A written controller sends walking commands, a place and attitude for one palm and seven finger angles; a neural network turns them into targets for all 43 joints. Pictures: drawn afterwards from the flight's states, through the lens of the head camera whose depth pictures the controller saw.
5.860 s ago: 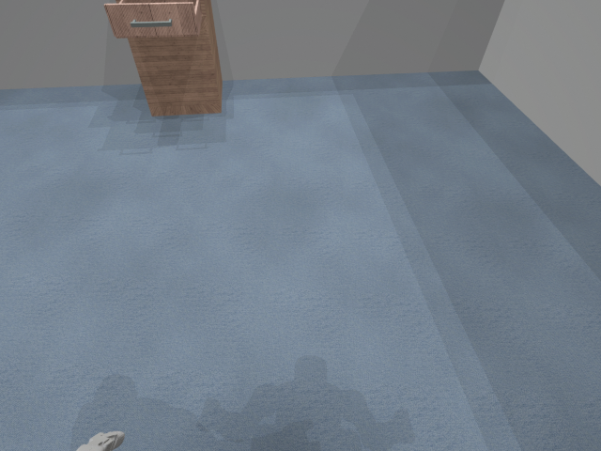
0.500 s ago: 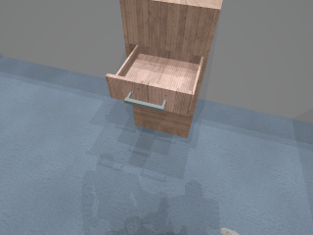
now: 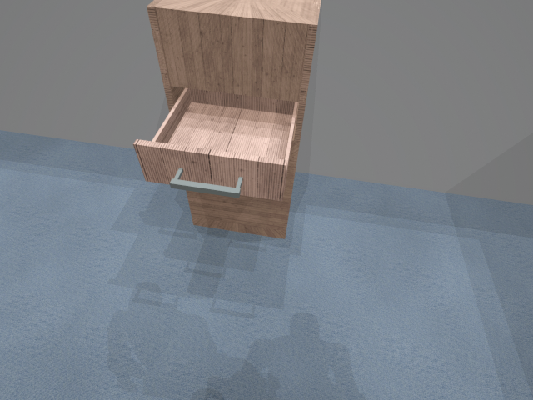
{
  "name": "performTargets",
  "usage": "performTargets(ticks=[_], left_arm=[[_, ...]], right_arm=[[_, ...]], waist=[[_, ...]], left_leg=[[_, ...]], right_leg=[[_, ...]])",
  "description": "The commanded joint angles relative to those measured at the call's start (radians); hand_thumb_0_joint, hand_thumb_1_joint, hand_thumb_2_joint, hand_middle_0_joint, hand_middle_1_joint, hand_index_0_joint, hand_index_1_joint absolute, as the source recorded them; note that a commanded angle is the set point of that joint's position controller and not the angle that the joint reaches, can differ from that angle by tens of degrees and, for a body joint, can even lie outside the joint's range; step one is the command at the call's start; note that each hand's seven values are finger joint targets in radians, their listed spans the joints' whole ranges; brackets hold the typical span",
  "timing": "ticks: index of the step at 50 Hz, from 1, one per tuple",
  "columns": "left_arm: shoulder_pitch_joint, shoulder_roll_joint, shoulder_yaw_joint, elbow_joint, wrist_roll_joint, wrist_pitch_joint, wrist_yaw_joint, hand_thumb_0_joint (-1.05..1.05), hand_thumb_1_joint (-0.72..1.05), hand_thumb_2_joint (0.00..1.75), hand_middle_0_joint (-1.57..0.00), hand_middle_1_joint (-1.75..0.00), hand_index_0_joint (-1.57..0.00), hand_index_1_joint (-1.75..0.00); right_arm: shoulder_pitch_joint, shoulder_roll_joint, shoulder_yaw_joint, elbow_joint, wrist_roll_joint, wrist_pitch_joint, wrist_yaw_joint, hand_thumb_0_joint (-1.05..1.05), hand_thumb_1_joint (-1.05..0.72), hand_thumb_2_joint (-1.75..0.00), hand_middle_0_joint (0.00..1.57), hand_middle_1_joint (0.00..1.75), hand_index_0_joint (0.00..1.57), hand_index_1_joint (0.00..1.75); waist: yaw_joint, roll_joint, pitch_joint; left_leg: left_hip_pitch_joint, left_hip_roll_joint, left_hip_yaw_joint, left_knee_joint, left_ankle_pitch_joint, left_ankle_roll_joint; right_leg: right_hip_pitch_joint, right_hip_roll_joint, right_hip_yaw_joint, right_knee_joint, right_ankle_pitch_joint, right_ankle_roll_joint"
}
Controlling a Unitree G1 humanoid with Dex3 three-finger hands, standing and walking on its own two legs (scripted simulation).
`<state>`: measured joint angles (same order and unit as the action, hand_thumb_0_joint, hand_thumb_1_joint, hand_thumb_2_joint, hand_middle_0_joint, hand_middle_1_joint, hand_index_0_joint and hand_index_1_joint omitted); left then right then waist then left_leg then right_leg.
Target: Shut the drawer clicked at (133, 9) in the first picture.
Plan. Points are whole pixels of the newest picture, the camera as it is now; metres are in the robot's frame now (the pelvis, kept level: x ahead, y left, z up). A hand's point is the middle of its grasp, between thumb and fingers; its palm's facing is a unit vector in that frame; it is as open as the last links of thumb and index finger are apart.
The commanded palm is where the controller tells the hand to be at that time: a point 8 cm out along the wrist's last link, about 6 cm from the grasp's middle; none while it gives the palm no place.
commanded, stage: take the last steps up to it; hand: left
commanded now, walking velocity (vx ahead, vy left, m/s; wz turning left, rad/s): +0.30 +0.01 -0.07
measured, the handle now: (207, 182) +0.62 +0.19 -0.12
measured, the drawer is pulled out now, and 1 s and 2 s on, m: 0.28 0.28 0.28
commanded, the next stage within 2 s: come to a stop and stand still in 1.02 s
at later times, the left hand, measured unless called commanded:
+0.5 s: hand (185, 395) +0.16 +0.15 -0.15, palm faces +0.08 -0.97 -0.23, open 7.2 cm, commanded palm none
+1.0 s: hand (171, 329) +0.27 +0.20 -0.17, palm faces +0.03 -0.98 -0.18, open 7.4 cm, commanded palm none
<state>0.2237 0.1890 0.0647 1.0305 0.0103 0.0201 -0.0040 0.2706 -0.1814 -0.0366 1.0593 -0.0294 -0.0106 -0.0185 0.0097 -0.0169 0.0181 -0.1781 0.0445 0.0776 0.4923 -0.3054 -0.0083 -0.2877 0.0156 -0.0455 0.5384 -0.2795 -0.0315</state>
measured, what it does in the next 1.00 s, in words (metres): walks ahead: right foot, then left foot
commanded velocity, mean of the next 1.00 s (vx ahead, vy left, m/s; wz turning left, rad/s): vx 0.26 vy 0.03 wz -0.02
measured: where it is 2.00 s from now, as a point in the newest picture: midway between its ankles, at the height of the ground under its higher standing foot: outside the picture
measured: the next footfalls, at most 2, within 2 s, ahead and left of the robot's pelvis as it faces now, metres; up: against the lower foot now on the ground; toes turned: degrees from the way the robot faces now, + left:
right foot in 0.32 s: +0.15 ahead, -0.15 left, +0.00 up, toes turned -9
left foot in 0.76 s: +0.29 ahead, +0.12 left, +0.00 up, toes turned +10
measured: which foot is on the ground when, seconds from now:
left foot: down 0.00-0.32, up 0.34-0.74, down 0.76-1.00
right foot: up 0.00-0.30, down 0.32-0.76, up 0.78-1.00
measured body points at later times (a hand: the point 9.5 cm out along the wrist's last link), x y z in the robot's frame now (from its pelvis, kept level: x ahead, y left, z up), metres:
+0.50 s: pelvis +0.11 -0.04 +0.01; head +0.12 -0.06 +0.46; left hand +0.15 +0.20 -0.14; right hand +0.08 -0.27 -0.16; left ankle +0.08 +0.10 -0.66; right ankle +0.11 -0.14 -0.73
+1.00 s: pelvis +0.24 +0.02 +0.01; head +0.27 +0.03 +0.46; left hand +0.27 +0.25 -0.15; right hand +0.28 -0.22 -0.14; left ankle +0.25 +0.11 -0.73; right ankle +0.25 -0.10 -0.67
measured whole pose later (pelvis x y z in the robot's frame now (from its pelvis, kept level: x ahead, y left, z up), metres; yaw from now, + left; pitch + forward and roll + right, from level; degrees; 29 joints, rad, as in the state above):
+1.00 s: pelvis +0.24 +0.02 +0.01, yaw -2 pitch -1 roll +1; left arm 0.24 0.17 0.06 1.09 0.02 0.00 0.00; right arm 0.23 -0.16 -0.04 1.04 -0.02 -0.07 -0.03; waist 0.02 -0.04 0.07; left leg -0.17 0.03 0.22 0.40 -0.21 0.04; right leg -0.47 -0.10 -0.08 1.01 -0.34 0.02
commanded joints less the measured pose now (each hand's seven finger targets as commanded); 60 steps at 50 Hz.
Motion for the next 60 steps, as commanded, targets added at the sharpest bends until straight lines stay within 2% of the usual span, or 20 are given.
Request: performTargets(ticks=[1, 6, 12, 14, 15, 16, 17, 20, 24, 33, 36, 37, 38, 39, 43, 53, 57, 58, 59, 60], left_arm=[[-0.125, 0.081, 0.015, -0.104, 0.016, -0.025, -0.004, 0.0, 0.9, 0.9, -0.2, -0.3, -0.2, -0.3], [-0.109, 0.043, 0.005, -0.085, 0.012, -0.034, -0.024, 0.0, 0.9, 0.9, -0.2, -0.3, -0.2, -0.3], [-0.133, 0.014, -0.004, -0.088, 0.009, -0.048, -0.021, 0.0, 0.9, 0.9, -0.2, -0.3, -0.2, -0.3], [-0.01, 0.032, 0.008, -0.043, 0.011, -0.058, -0.019, 0.0, 0.9, 0.9, -0.2, -0.3, -0.2, -0.3], [0.104, 0.087, 0.021, -0.003, 0.015, -0.068, -0.011, 0.0, 0.9, 0.9, -0.2, -0.3, -0.2, -0.3], [0.25, 0.202, 0.049, 0.037, 0.02, -0.078, 0.002, 0.0, 0.9, 0.9, -0.2, -0.3, -0.2, -0.3], [0.314, 0.247, 0.054, 0.053, 0.002, -0.073, 0.011, 0.0, 0.9, 0.9, -0.2, -0.3, -0.2, -0.3], [0.121, 0.145, 0.033, 0.014, 0.004, -0.072, 0.019, 0.0, 0.9, 0.9, -0.2, -0.3, -0.2, -0.3], [0.08, 0.066, 0.009, 0.008, 0.016, -0.087, 0.022, 0.0, 0.9, 0.9, -0.2, -0.3, -0.2, -0.3], [0.13, 0.141, 0.016, 0.045, 0.019, -0.088, 0.015, 0.0, 0.9, 0.9, -0.2, -0.3, -0.2, -0.3], [0.117, 0.128, 0.017, 0.051, 0.012, -0.074, 0.014, 0.0, 0.9, 0.9, -0.2, -0.3, -0.2, -0.3], [0.144, 0.083, 0.006, 0.043, 0.009, -0.068, 0.009, 0.0, 0.9, 0.9, -0.2, -0.3, -0.2, -0.3], [0.134, 0.03, -0.005, 0.016, 0.0, -0.067, 0.004, 0.0, 0.9, 0.9, -0.2, -0.3, -0.2, -0.3], [0.083, 0.044, -0.005, -0.012, 0.009, -0.068, 0.009, 0.0, 0.9, 0.9, -0.2, -0.3, -0.2, -0.3], [0.067, 0.029, 0.0, 0.026, 0.012, -0.06, -0.001, 0.0, 0.9, 0.9, -0.2, -0.3, -0.2, -0.3], [-0.016, -0.003, -0.009, -0.027, 0.014, -0.029, 0.003, 0.0, 0.9, 0.9, -0.2, -0.3, -0.2, -0.3], [0.038, 0.016, -0.008, -0.006, 0.017, -0.04, 0.009, 0.0, 0.9, 0.9, -0.2, -0.3, -0.2, -0.3], [0.086, 0.047, -0.005, 0.014, 0.018, -0.05, 0.017, 0.0, 0.9, 0.9, -0.2, -0.3, -0.2, -0.3], [0.118, 0.118, -0.001, 0.032, 0.019, -0.063, 0.028, 0.0, 0.9, 0.9, -0.2, -0.3, -0.2, -0.3], [0.128, 0.158, -0.003, 0.033, 0.005, -0.063, 0.032, 0.0, 0.9, 0.9, -0.2, -0.3, -0.2, -0.3]], right_arm=[[0.125, -0.155, -0.023, -0.022, -0.004, -0.015, -0.01, 0.0, -0.9, -0.9, 0.2, 0.3, 0.2, 0.3], [0.139, -0.112, -0.014, -0.003, 0.002, -0.044, -0.017, 0.0, -0.9, -0.9, 0.2, 0.3, 0.2, 0.3], [0.197, -0.116, -0.025, 0.039, -0.003, -0.041, -0.013, 0.0, -0.9, -0.9, 0.2, 0.3, 0.2, 0.3], [0.179, -0.105, -0.024, 0.044, 0.006, -0.04, -0.011, 0.0, -0.9, -0.9, 0.2, 0.3, 0.2, 0.3], [0.173, -0.083, -0.021, 0.038, 0.018, -0.046, -0.004, 0.0, -0.9, -0.9, 0.2, 0.3, 0.2, 0.3], [0.16, -0.024, -0.01, 0.005, 0.028, -0.053, 0.006, 0.0, -0.9, -0.9, 0.2, 0.3, 0.2, 0.3], [0.085, -0.049, -0.011, -0.039, 0.023, -0.043, 0.005, 0.0, -0.9, -0.9, 0.2, 0.3, 0.2, 0.3], [0.044, -0.032, -0.026, -0.021, 0.012, -0.028, 0.012, 0.0, -0.9, -0.9, 0.2, 0.3, 0.2, 0.3], [0.085, 0.014, -0.025, -0.005, 0.003, -0.006, 0.024, 0.0, -0.9, -0.9, 0.2, 0.3, 0.2, 0.3], [-0.1, -0.03, -0.026, -0.091, 0.01, -0.026, 0.051, 0.0, -0.9, -0.9, 0.2, 0.3, 0.2, 0.3], [0.03, -0.072, -0.032, -0.046, 0.005, -0.042, 0.04, 0.0, -0.9, -0.9, 0.2, 0.3, 0.2, 0.3], [0.127, -0.15, -0.05, -0.026, -0.002, -0.048, 0.028, 0.0, -0.9, -0.9, 0.2, 0.3, 0.2, 0.3], [0.213, -0.245, -0.073, -0.013, -0.008, -0.047, 0.016, 0.0, -0.9, -0.9, 0.2, 0.3, 0.2, 0.3], [0.227, -0.244, -0.065, -0.01, -0.003, -0.034, 0.009, 0.0, -0.9, -0.9, 0.2, 0.3, 0.2, 0.3], [0.051, -0.107, -0.021, -0.041, 0.007, -0.056, -0.005, 0.0, -0.9, -0.9, 0.2, 0.3, 0.2, 0.3], [0.065, -0.099, -0.025, -0.003, 0.0, -0.045, -0.007, 0.0, -0.9, -0.9, 0.2, 0.3, 0.2, 0.3], [0.06, -0.083, -0.02, 0.016, 0.006, -0.028, -0.007, 0.0, -0.9, -0.9, 0.2, 0.3, 0.2, 0.3], [0.06, -0.053, -0.01, 0.019, 0.013, -0.03, -0.007, 0.0, -0.9, -0.9, 0.2, 0.3, 0.2, 0.3], [0.076, -0.007, 0.001, 0.011, 0.022, -0.029, -0.004, 0.0, -0.9, -0.9, 0.2, 0.3, 0.2, 0.3], [0.086, -0.014, 0.003, 0.006, 0.024, -0.017, -0.008, 0.0, -0.9, -0.9, 0.2, 0.3, 0.2, 0.3]], waist=[[-0.062, 0.249, 0.156], [-0.034, 0.152, 0.132], [-0.049, 0.162, 0.063], [0.012, 0.115, 0.012], [0.063, 0.027, -0.049], [0.118, -0.225, -0.124], [0.131, -0.226, -0.105], [0.055, -0.125, 0.072], [-0.018, -0.098, 0.09], [0.017, -0.121, 0.091], [-0.049, -0.004, 0.038], [-0.079, 0.178, -0.021], [-0.109, 0.401, -0.061], [-0.113, 0.323, -0.04], [-0.036, 0.133, 0.012], [-0.021, 0.141, 0.042], [0.017, 0.066, 0.039], [0.045, -0.012, 0.011], [0.037, -0.195, -0.032], [0.027, -0.224, -0.061]], left_leg=[[0.011, 0.346, -0.416, -0.416, -0.284, 0.182], [0.103, 0.234, -0.184, -0.335, 0.12, 0.155], [0.112, 0.22, -0.106, -0.219, 0.286, 0.138], [0.027, 0.167, -0.053, -0.082, 0.281, 0.095], [-0.104, 0.126, -0.007, 0.077, 0.243, 0.061], [-0.338, 0.022, 0.079, 0.337, -0.049, 0.013], [-0.426, 0.008, 0.022, 0.552, -0.303, 0.01], [-0.443, 0.105, -0.07, 0.682, -0.125, 0.015], [-0.331, 0.106, -0.019, 0.529, -0.005, -0.023], [-0.221, 0.072, 0.03, 0.156, 0.059, -0.021], [0.049, 0.034, 0.063, -0.02, 0.121, -0.014], [0.204, 0.141, -0.08, -0.08, 0.101, 0.025], [0.29, 0.361, -0.356, -0.202, 0.124, 0.112], [0.256, 0.412, -0.396, -0.244, 0.133, 0.174], [0.097, 0.309, -0.151, -0.244, 0.402, 0.143], [0.027, 0.267, -0.054, -0.26, 0.328, 0.168], [-0.05, 0.204, -0.024, -0.122, 0.226, 0.106], [-0.093, 0.145, 0.027, -0.031, 0.175, 0.053], [-0.193, 0.073, 0.082, 0.064, -0.007, -0.004], [-0.167, 0.038, 0.062, 0.135, -0.224, -0.034]], right_leg=[[-0.31, -0.056, 0.046, 0.367, -0.19, 0.011], [-0.308, -0.093, -0.003, 0.374, -0.066, 0.039], [-0.101, -0.058, -0.091, 0.078, -0.063, 0.035], [0.122, -0.033, -0.11, -0.061, 0.064, 0.023], [0.341, -0.106, -0.018, -0.084, 0.088, -0.008], [0.541, -0.367, 0.297, -0.175, 0.066, -0.095], [0.494, -0.499, 0.485, -0.299, 0.089, -0.166], [0.18, -0.428, 0.355, -0.362, -0.171, -0.15], [0.047, -0.33, 0.09, -0.364, 0.111, -0.103], [0.107, -0.333, 0.067, -0.322, 0.088, -0.093], [0.036, -0.253, -0.011, -0.131, 0.086, -0.042], [-0.072, -0.161, -0.073, 0.091, 0.014, 0.001], [-0.239, -0.052, -0.15, 0.366, -0.287, 0.043], [-0.302, -0.067, -0.05, 0.529, -0.337, 0.025], [-0.268, -0.154, 0.015, 0.622, -0.112, 0.039], [-0.112, -0.12, -0.048, 0.199, -0.056, 0.052], [0.096, -0.072, -0.081, -0.041, 0.082, 0.043], [0.201, -0.132, -0.002, -0.123, 0.22, 0.037], [0.296, -0.31, 0.186, -0.158, 0.488, -0.016], [0.271, -0.42, 0.243, -0.194, 0.721, -0.104]])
